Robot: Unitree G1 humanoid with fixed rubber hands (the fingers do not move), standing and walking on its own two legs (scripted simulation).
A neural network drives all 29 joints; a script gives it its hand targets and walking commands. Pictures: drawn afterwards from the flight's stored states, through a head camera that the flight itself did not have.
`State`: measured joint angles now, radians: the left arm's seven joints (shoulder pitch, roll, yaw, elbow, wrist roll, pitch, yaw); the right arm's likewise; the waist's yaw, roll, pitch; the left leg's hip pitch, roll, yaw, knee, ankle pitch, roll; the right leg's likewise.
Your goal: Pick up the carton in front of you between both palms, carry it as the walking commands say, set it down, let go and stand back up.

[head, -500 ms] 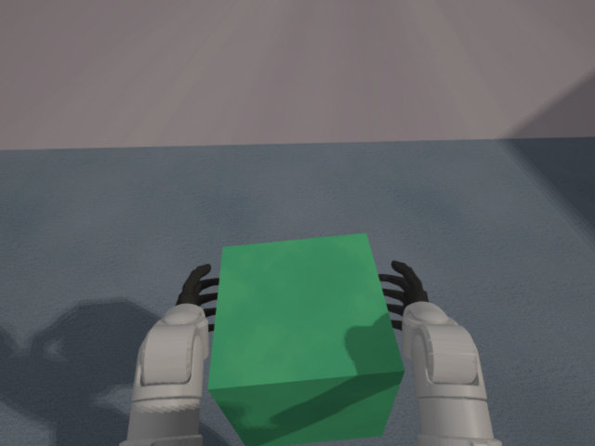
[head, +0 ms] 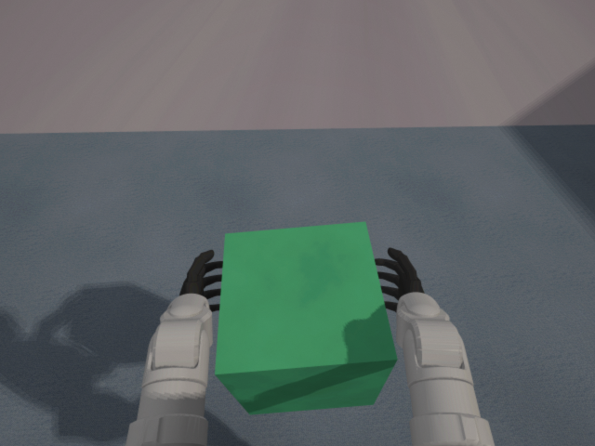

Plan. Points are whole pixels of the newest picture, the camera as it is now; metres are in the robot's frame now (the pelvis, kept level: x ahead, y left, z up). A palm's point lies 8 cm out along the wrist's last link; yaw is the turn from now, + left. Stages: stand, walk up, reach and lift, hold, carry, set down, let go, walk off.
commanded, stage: carry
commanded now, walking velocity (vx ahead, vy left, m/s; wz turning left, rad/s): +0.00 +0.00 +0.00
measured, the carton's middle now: (303, 324) +0.31 +0.00 -0.05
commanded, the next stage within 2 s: hold in 0.24 s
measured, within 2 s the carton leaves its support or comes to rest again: neither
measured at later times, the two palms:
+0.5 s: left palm (205, 312) +0.28 +0.13 +0.04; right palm (428, 320) +0.26 -0.16 +0.05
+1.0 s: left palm (200, 302) +0.29 +0.14 +0.05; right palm (428, 325) +0.25 -0.16 +0.06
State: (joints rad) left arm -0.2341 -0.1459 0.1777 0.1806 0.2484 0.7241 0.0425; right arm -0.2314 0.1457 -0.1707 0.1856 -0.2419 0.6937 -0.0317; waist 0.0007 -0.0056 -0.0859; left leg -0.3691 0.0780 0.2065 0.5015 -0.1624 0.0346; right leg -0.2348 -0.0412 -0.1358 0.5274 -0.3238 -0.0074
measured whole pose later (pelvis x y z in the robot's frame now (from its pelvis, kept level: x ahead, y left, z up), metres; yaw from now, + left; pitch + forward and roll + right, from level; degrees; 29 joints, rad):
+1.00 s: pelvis -0.02 +0.03 +0.01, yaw -7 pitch -9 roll +0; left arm -0.30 -0.16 0.24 0.28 0.31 0.74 0.00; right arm -0.30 0.16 -0.28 0.35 -0.29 0.66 0.01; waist 0.01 -0.05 0.04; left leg -0.10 -0.01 0.08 0.39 -0.13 0.04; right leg -0.03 -0.01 0.05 0.44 -0.26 0.00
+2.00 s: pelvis -0.06 +0.00 -0.09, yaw -7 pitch +30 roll -1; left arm -0.65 -0.12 0.43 0.49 0.24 0.19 0.03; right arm -0.65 0.14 -0.38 0.53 -0.22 0.16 -0.06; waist 0.03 -0.03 -0.03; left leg -1.30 0.02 -0.04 1.03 -0.27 -0.02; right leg -1.21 0.06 0.00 1.11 -0.42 -0.02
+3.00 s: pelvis -0.10 +0.00 -0.34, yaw -7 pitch +48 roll +3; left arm -1.09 -0.08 0.58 0.58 0.17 0.26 0.16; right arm -1.32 -0.18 -0.22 0.91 -0.17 0.25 -0.04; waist 0.08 -0.02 0.02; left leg -2.29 0.02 -0.02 1.85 -0.39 -0.05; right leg -2.23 0.09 0.01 1.98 -0.59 -0.02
